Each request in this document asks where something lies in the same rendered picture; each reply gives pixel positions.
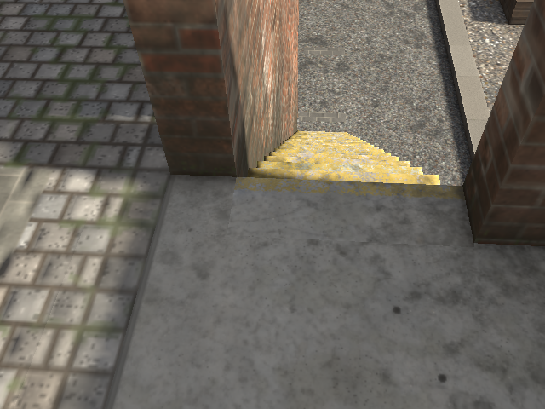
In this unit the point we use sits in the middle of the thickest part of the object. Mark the stairs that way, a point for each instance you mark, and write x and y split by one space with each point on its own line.
336 156

